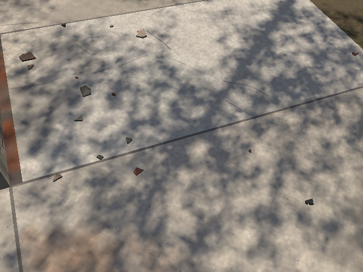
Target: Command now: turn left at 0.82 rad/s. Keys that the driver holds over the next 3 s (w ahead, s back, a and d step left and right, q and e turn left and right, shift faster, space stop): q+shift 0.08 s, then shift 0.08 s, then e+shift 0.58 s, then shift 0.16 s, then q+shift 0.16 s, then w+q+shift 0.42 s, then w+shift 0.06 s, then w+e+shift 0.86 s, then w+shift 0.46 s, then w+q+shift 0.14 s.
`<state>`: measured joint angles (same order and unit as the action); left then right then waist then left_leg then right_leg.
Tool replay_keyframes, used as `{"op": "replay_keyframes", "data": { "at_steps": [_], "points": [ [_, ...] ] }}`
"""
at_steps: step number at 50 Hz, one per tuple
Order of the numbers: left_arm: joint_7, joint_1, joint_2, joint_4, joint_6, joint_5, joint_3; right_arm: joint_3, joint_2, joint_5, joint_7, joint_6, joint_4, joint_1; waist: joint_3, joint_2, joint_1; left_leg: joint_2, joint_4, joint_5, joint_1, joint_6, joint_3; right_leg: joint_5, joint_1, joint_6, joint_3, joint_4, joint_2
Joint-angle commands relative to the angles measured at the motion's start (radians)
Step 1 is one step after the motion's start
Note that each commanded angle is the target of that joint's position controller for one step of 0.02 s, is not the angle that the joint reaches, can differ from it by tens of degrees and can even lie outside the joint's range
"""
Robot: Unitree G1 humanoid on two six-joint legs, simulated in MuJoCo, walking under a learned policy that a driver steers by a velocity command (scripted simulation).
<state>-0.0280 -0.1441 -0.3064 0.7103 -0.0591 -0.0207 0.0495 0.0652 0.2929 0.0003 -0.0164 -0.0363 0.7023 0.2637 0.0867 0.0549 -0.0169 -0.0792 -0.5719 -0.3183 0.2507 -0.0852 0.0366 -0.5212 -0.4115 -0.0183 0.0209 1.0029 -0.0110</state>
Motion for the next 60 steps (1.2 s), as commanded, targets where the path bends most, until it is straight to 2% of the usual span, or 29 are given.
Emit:
{"op": "replay_keyframes", "data": {
  "at_steps": [1,3,5,8,14,16,19,20,21,22,23,25,28,35,37,40,41,42,43,44,46,49,52,53,55,57,58,59,60],
  "points": [
    [0.004,0.049,-0.098,-0.095,0.026,-0.005,0.020,0.049,0.163,-0.010,0.023,-0.011,-0.072,-0.022,-0.068,-0.130,0.016,0.239,0.233,0.526,-0.184,-0.167,0.345,0.103,-0.230,-0.031,-0.086,0.091,0.032],
    [0.017,0.017,-0.095,-0.079,0.019,-0.012,0.018,0.050,0.165,-0.008,0.019,-0.012,-0.073,-0.004,-0.123,-0.118,0.012,0.202,0.208,0.614,-0.202,-0.144,0.319,0.147,-0.195,-0.048,-0.073,0.085,0.014],
    [0.021,0.011,-0.082,-0.079,0.012,-0.003,0.013,0.058,0.183,-0.005,0.016,-0.008,-0.065,0.022,-0.138,-0.105,0.004,0.195,0.198,0.605,-0.221,-0.136,0.326,0.159,-0.200,-0.055,-0.068,0.035,0.010],
    [0.014,0.017,-0.087,-0.078,0.006,0.001,0.012,0.052,0.174,0.006,0.021,-0.008,-0.060,0.044,-0.133,-0.155,-0.020,0.193,0.198,0.570,-0.210,-0.133,0.345,0.164,-0.189,-0.054,-0.059,-0.032,0.014],
    [0.022,-0.016,-0.051,-0.025,0.004,0.012,-0.006,-0.012,0.071,0.038,0.030,0.008,-0.041,-0.012,-0.127,-0.169,-0.019,0.208,0.231,0.511,-0.091,-0.104,0.262,0.171,0.072,-0.006,-0.029,-0.261,0.032],
    [0.025,-0.014,-0.084,-0.020,0.003,0.020,0.002,-0.005,0.124,0.044,0.038,0.010,-0.024,-0.018,-0.092,-0.183,-0.020,0.227,0.207,0.504,-0.074,-0.105,0.257,0.144,0.115,0.016,-0.018,-0.312,-0.003],
    [0.031,-0.060,-0.093,-0.014,0.020,0.019,0.006,0.009,0.171,0.021,0.054,0.003,-0.010,-0.039,-0.072,-0.143,0.020,0.249,0.109,0.576,-0.105,-0.089,0.244,0.192,0.151,0.052,-0.012,-0.477,-0.026],
    [0.031,-0.070,-0.097,-0.016,0.031,0.013,0.006,0.011,0.173,0.015,0.059,0.006,-0.007,-0.039,-0.076,-0.114,0.032,0.228,0.066,0.508,-0.090,-0.056,0.226,0.304,0.196,0.068,-0.068,-0.578,-0.010],
    [0.029,-0.097,-0.154,-0.017,0.044,0.000,0.018,0.010,0.156,0.019,0.063,0.012,-0.025,-0.044,-0.099,-0.013,0.030,0.152,-0.062,0.368,-0.033,-0.014,0.169,0.468,0.258,0.105,-0.254,-0.631,0.092],
    [0.035,-0.111,-0.263,-0.015,0.047,0.013,0.052,0.003,0.122,0.020,0.063,0.010,-0.066,-0.076,-0.074,0.155,0.019,-0.044,-0.223,-0.007,0.162,0.053,0.012,0.800,0.311,0.246,-0.537,-0.640,0.275],
    [0.047,-0.218,-0.229,0.014,0.048,0.015,0.051,-0.003,0.117,0.030,0.068,0.007,-0.077,-0.103,-0.105,0.177,0.065,-0.063,-0.391,-0.336,0.257,0.068,0.023,0.910,0.355,0.348,-0.692,-0.691,0.369],
    [0.042,-0.161,-0.185,0.010,0.041,0.021,0.055,-0.006,0.099,0.028,0.056,0.009,-0.056,-0.106,-0.072,0.036,0.031,0.000,-0.514,-0.227,0.292,0.084,0.076,0.727,0.319,0.315,-0.543,-0.675,0.259],
    [0.030,-0.093,-0.156,-0.018,0.019,0.021,0.058,-0.011,0.089,0.023,0.037,0.008,-0.061,-0.127,-0.107,0.050,0.019,0.016,-0.407,-0.106,0.270,0.123,0.046,0.656,0.310,0.224,-0.428,-0.667,0.121],
    [0.036,-0.137,-0.202,-0.034,0.005,0.010,0.095,-0.023,0.094,0.013,0.040,0.022,-0.094,-0.179,-0.150,0.082,0.066,-0.015,-0.179,-0.072,0.207,0.123,0.058,0.552,0.294,0.212,-0.572,-0.637,0.103],
    [0.040,-0.105,-0.207,-0.046,0.005,0.008,0.099,-0.022,0.105,0.010,0.045,0.031,-0.091,-0.154,-0.152,0.099,0.053,-0.027,-0.103,-0.063,0.134,0.110,0.063,0.562,0.250,0.187,-0.606,-0.626,0.087],
    [0.036,-0.031,-0.177,-0.063,0.006,0.015,0.087,-0.019,0.109,0.013,0.061,0.047,-0.055,-0.036,-0.154,0.101,-0.017,-0.003,0.182,0.078,-0.102,0.086,0.049,0.471,0.125,0.100,-0.566,-0.566,0.024],
    [0.032,-0.067,-0.130,-0.064,0.011,0.019,0.071,-0.008,0.162,0.024,0.071,0.052,-0.058,-0.040,-0.158,-0.016,0.004,0.132,0.300,0.029,-0.176,0.053,0.186,0.266,0.048,0.053,-0.490,-0.470,-0.044],
    [0.029,-0.125,-0.069,-0.081,0.014,0.023,0.054,0.006,0.260,0.031,0.070,0.046,-0.090,-0.101,-0.161,-0.264,0.047,0.397,0.392,-0.034,-0.207,-0.043,0.512,-0.015,-0.083,0.007,-0.278,-0.266,-0.200],
    [0.021,-0.133,-0.165,-0.057,0.012,-0.011,0.075,0.007,0.241,0.037,0.059,0.037,-0.079,-0.093,-0.143,-0.205,0.037,0.436,0.355,0.065,-0.098,-0.128,0.559,-0.069,-0.079,-0.001,-0.220,-0.081,-0.171],
    [0.021,-0.129,-0.172,-0.045,0.011,-0.010,0.078,-0.009,0.180,0.030,0.050,0.036,-0.077,-0.099,-0.113,-0.162,0.052,0.411,0.329,0.156,-0.052,-0.146,0.495,-0.027,-0.061,-0.001,-0.218,0.005,-0.137],
    [0.033,-0.122,-0.133,-0.018,0.004,-0.004,0.064,-0.027,0.112,0.024,0.042,0.042,-0.069,-0.137,-0.087,-0.162,0.059,0.281,0.296,0.280,-0.016,-0.103,0.309,0.071,-0.019,-0.007,-0.209,0.068,-0.123],
    [0.036,-0.106,-0.061,0.003,-0.009,0.001,0.024,-0.052,0.062,0.021,0.037,0.056,-0.017,-0.102,-0.112,-0.215,0.055,0.199,0.269,0.408,-0.065,-0.066,0.239,0.074,0.073,-0.022,-0.156,-0.154,-0.092],
    [0.009,-0.013,-0.091,-0.015,-0.011,0.011,0.020,0.001,0.191,0.017,0.021,0.033,0.018,0.004,-0.083,-0.268,-0.006,0.202,0.222,0.473,-0.168,-0.094,0.360,0.013,0.031,-0.020,-0.061,-0.307,-0.099],
    [0.002,-0.007,-0.096,-0.017,-0.008,0.019,0.018,0.011,0.203,0.015,0.016,0.028,0.025,0.028,-0.092,-0.264,-0.012,0.215,0.213,0.516,-0.198,-0.101,0.402,0.027,0.020,-0.015,-0.072,-0.330,-0.102],
    [0.006,-0.013,-0.101,-0.028,0.015,0.012,0.013,0.030,0.208,0.015,0.010,0.015,0.046,0.067,-0.149,-0.236,-0.010,0.200,0.285,-0.023,-0.190,-0.123,0.491,-0.013,0.069,0.009,-0.075,-0.401,-0.104],
    [0.006,-0.099,-0.076,-0.003,0.038,0.008,0.005,0.039,0.189,0.016,0.004,-0.003,0.021,-0.055,-0.078,-0.231,0.079,0.129,0.326,-0.355,0.075,-0.074,0.486,0.081,0.313,0.062,-0.059,-0.628,-0.101],
    [-0.006,-0.212,-0.096,0.031,0.049,0.004,0.012,0.040,0.161,0.014,0.008,-0.004,-0.009,-0.141,-0.039,-0.196,0.154,0.043,0.274,-0.335,0.319,0.018,0.403,0.193,0.573,0.091,-0.067,-0.774,-0.062],
    [-0.023,-0.285,-0.193,0.054,0.059,-0.001,0.035,0.028,0.083,-0.002,0.011,0.005,-0.025,-0.131,-0.068,0.031,0.165,-0.048,-0.028,-0.329,0.538,0.085,0.219,0.034,0.776,0.113,-0.242,-0.846,0.157],
    [-0.030,-0.181,-0.259,0.023,0.066,-0.011,0.050,0.014,0.052,-0.006,0.018,0.019,-0.057,-0.142,-0.041,0.167,0.136,-0.058,-0.278,-0.180,0.676,0.071,0.097,-0.184,0.666,0.178,-0.582,-0.901,0.411]
  ]
}}
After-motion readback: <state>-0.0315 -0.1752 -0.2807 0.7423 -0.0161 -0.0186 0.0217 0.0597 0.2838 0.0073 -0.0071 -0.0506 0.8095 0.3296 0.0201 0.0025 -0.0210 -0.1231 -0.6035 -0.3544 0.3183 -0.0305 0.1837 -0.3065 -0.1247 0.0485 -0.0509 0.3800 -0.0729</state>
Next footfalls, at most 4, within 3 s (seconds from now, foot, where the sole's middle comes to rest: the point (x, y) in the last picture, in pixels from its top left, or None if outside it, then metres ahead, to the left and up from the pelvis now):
0.42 right None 0.08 -0.10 -0.77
0.82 left None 0.14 0.09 -0.77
1.18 right None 0.04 -0.08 -0.77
1.62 left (122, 269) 0.45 0.18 -0.77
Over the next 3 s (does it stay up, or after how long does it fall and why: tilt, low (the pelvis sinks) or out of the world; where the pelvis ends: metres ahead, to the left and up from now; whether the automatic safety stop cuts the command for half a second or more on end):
stays up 1.47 -0.09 -0.02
